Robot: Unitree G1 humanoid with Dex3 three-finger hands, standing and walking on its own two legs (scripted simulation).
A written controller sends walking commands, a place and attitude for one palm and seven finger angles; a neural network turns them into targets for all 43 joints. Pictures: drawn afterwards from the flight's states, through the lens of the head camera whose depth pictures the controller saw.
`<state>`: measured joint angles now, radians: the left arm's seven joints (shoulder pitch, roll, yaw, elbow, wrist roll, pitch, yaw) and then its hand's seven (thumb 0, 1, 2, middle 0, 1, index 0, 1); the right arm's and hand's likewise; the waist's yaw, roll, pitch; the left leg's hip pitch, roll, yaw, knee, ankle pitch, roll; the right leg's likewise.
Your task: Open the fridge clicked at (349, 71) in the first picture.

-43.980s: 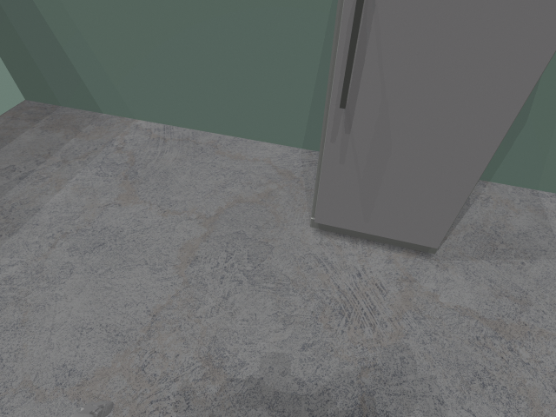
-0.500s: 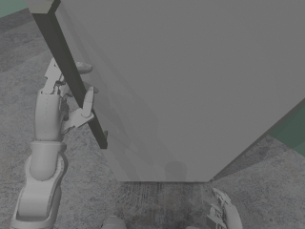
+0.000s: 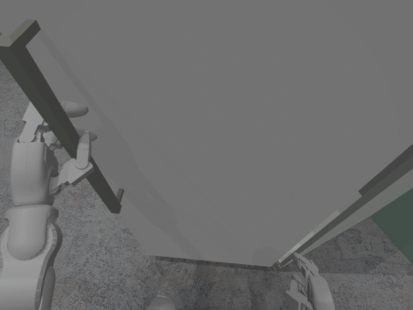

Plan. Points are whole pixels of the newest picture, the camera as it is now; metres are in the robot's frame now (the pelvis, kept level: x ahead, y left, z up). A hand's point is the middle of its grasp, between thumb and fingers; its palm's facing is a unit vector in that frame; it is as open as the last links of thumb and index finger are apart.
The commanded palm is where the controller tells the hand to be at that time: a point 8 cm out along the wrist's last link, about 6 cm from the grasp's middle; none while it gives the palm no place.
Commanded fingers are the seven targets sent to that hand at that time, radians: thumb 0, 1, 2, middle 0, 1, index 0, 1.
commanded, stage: stop walking and hold the door back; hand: left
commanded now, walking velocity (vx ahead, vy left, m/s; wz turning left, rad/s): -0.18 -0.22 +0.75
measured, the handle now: (87, 150) +0.33 +0.23 +0.14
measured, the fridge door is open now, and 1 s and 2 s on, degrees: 59 61 66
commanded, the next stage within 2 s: loosen the grip on the handle in 1.92 s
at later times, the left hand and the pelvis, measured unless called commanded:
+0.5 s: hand (78, 192) +0.23 +0.19 +0.18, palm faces +0.49 -0.86 -0.15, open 5.5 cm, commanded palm +0.22 +0.22 +0.16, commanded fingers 0.00 0.90 0.90 -0.45 -1.40 -0.45 -1.40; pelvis -0.08 -0.09 +0.00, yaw +16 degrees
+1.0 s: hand (82, 162) +0.27 +0.20 +0.18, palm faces +0.46 -0.86 -0.22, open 5.4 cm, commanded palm +0.22 +0.24 +0.16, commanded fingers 0.00 0.90 0.90 -0.45 -1.40 -0.45 -1.40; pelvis -0.11 -0.10 -0.01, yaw +15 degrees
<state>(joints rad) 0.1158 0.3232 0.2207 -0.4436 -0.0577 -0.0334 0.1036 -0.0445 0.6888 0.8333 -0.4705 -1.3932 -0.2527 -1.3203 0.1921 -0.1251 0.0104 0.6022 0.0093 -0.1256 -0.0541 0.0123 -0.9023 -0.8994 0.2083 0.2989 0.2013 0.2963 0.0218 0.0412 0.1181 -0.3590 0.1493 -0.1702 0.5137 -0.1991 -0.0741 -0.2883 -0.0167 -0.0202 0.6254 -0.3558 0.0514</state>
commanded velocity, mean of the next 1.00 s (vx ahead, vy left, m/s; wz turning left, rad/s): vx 0.12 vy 0.10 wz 0.06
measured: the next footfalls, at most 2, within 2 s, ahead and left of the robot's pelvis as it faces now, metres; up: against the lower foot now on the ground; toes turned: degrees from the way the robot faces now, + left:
right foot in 0.02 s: +0.04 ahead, -0.18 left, +0.00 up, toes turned -1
left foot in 0.30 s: -0.02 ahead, +0.01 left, +0.00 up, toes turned +19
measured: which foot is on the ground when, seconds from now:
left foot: down 0.00-0.00, up 0.02-0.28, down 0.30-0.66, up 0.68-0.96, down 0.98-1.00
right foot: up 0.00-0.00, down 0.02-0.30, up 0.32-0.66, down 0.68-1.00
